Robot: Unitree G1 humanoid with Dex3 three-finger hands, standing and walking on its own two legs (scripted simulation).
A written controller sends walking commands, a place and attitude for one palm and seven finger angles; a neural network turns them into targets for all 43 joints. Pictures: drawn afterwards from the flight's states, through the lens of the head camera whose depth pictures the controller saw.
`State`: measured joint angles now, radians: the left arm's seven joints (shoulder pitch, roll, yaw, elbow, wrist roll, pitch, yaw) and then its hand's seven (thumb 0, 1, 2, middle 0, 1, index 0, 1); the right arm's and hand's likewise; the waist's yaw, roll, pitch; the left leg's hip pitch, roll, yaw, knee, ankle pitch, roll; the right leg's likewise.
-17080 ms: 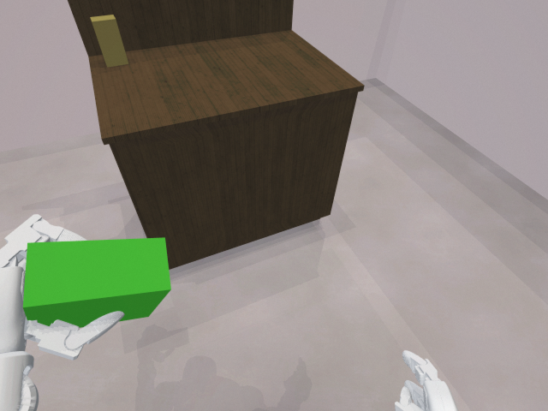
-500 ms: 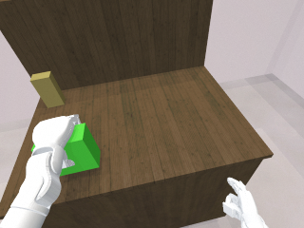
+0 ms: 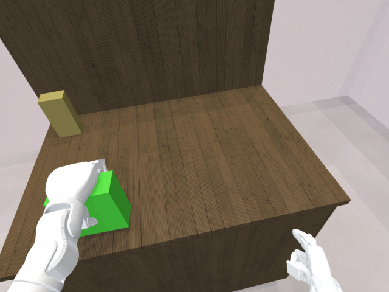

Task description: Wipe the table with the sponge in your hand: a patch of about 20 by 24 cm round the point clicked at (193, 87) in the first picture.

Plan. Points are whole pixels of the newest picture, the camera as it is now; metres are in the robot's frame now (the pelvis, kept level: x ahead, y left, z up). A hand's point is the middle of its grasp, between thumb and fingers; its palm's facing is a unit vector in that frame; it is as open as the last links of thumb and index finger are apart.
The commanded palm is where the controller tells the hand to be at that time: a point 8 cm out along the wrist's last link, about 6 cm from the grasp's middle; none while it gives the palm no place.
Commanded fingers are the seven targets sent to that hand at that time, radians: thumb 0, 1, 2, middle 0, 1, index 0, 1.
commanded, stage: lower the sponge onto the table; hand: left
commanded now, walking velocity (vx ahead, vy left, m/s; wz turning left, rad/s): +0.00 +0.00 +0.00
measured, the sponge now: (96, 210) +0.25 +0.27 +0.02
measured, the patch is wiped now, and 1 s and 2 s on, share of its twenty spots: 0.00 0.05 0.30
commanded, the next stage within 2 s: wipe forward along the first lane in 0.50 s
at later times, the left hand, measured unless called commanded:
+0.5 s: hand (88, 196) +0.26 +0.28 +0.06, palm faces -0.03 -0.07 -1.00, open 10.3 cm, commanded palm +0.24 +0.28 +0.12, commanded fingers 0.00 0.10 1.30 -1.20 -1.60 -1.20 -1.60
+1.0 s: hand (87, 185) +0.29 +0.30 +0.06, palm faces -0.07 -0.05 -1.00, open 10.3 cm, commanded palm +0.28 +0.29 +0.10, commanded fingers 0.00 0.10 1.30 -1.20 -1.60 -1.20 -1.60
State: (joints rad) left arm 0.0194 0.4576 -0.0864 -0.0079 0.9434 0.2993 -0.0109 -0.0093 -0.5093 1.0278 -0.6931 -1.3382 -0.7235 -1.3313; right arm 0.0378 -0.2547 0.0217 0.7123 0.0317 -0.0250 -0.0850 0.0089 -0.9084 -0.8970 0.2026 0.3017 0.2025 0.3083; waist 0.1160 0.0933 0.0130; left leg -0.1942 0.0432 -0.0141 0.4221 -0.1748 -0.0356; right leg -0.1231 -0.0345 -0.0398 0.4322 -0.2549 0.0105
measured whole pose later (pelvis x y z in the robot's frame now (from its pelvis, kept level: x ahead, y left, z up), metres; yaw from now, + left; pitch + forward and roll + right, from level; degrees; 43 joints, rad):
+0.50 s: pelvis +0.00 +0.00 +0.00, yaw +0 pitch -2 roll +0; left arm -0.04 0.44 -0.09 0.10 0.97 0.29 0.03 -0.01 -0.51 1.03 -0.70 -1.34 -0.73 -1.33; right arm 0.04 -0.25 0.02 0.73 0.04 -0.03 -0.09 0.01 -0.91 -0.90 0.20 0.30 0.20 0.30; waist 0.11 0.09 0.00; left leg -0.22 0.04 -0.02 0.43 -0.17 -0.03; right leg -0.15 -0.03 -0.04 0.44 -0.25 0.01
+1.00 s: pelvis -0.01 +0.00 +0.00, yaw +0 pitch +0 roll +0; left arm -0.18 0.46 -0.06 0.29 0.98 0.26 0.01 -0.01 -0.52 1.03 -0.70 -1.33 -0.74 -1.32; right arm 0.09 -0.27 0.00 0.74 0.06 -0.01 -0.10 0.01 -0.91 -0.90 0.20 0.30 0.20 0.30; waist 0.09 0.08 -0.03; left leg -0.30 0.04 -0.03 0.48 -0.19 -0.03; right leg -0.23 -0.03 -0.05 0.49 -0.27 0.01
